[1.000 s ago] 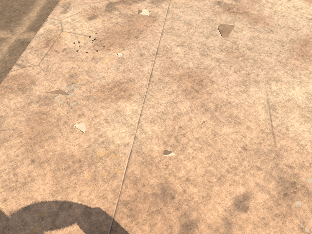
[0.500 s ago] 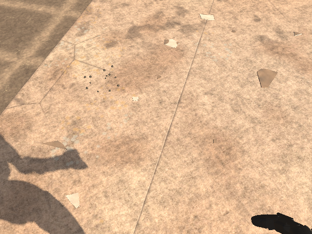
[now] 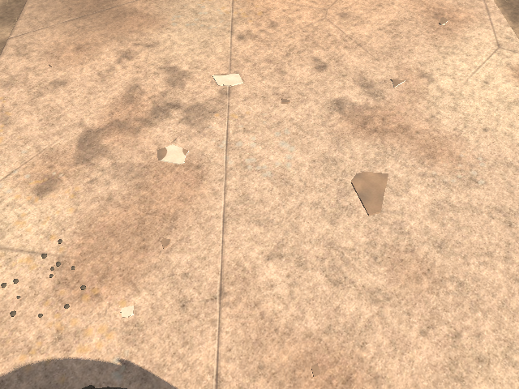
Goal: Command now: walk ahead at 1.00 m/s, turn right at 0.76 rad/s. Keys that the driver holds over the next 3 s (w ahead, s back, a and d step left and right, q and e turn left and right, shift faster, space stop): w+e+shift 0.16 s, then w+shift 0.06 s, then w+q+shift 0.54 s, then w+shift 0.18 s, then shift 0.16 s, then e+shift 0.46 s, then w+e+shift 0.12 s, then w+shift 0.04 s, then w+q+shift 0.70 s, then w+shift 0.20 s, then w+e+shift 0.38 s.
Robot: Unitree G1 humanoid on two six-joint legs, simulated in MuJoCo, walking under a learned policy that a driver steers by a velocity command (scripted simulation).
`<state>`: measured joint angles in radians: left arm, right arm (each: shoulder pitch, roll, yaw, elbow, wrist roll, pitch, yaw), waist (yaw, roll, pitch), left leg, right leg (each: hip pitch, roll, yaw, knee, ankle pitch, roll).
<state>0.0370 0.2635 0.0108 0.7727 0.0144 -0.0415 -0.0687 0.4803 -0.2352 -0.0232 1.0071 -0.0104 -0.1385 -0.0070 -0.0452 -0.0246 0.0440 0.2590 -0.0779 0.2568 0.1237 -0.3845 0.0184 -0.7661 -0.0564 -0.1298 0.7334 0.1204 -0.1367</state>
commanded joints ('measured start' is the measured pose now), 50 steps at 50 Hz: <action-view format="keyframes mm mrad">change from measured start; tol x64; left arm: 1 109 88 19 -12 2 -7 -1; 50 463 285 80 -68 50 -61 74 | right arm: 1 -63 -216 -40 -90 -4 10 -41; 50 122 -120 -42 -174 33 44 -9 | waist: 1 141 132 -29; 50 146 -243 -535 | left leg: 1 -162 262 21 229 1479 -29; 3 -263 299 -18 726 1505 -10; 6 -1101 10 -289 1647 -131 -38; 26 -382 -39 -105 452 322 167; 29 263 371 -1112 206 8 497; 38 -727 81 -619 -25 243 296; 47 -236 149 -517 488 1097 126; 50 -867 -62 -375 1371 -112 42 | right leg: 1 366 142 -99 -54 -34 -41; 7 1135 -205 961 -487 -572 -370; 13 412 -10 470 -596 -286 -195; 26 904 -100 31 16 1050 100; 29 -82 154 239 985 -527 158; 47 635 88 83 -249 -187 62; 50 1251 -434 929 -301 -22 -186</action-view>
